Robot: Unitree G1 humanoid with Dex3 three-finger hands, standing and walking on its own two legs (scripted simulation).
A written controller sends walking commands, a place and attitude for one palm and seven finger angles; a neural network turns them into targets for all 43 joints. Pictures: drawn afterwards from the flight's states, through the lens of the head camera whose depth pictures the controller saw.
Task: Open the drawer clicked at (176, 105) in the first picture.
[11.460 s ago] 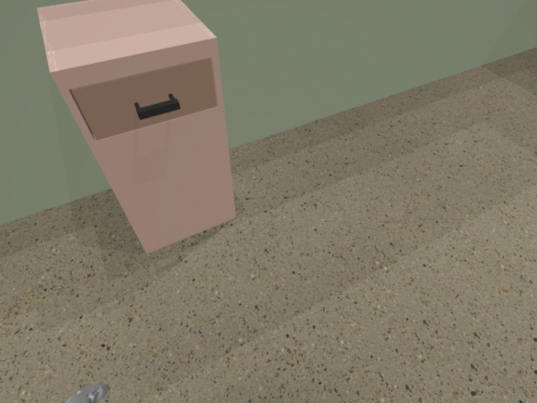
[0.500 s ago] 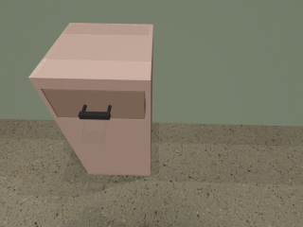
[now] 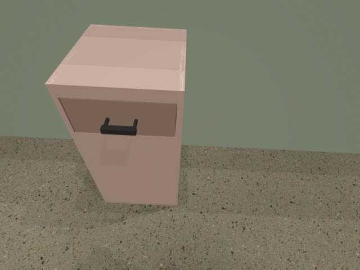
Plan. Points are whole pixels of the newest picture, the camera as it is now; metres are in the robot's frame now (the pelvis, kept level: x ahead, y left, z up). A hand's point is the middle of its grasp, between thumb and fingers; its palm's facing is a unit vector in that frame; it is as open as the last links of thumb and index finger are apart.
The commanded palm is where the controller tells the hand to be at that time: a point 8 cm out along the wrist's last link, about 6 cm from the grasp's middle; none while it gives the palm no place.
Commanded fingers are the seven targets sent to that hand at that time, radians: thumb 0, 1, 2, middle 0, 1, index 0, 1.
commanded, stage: come to a stop and stand still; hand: left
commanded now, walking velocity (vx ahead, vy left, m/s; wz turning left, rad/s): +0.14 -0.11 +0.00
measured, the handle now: (120, 125) +0.56 +0.24 -0.07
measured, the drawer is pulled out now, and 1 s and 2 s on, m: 0.00 0.00 0.00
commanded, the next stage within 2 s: look again from close up in 0.66 s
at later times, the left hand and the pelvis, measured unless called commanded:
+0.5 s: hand out of the picture +0.00 +0.12 -0.17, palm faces +0.04 -0.98 -0.18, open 7.3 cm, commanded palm none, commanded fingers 0.00 0.90 0.90 -0.20 -0.30 -0.20 -0.30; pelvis +0.02 -0.04 +0.00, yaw +0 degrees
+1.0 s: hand out of the picture -0.01 +0.17 -0.18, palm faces +0.00 -0.98 -0.20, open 7.4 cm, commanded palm none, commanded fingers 0.00 0.90 0.90 -0.20 -0.30 -0.20 -0.30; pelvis -0.01 +0.00 +0.00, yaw -2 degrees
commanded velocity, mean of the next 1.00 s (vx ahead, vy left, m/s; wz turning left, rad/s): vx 0.00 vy -0.01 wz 0.00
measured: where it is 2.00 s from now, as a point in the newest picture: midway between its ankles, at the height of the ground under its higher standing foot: outside the picture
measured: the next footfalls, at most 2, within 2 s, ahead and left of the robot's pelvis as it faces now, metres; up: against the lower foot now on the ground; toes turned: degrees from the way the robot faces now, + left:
right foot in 0.20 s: +0.02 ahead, -0.10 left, +0.00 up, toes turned -5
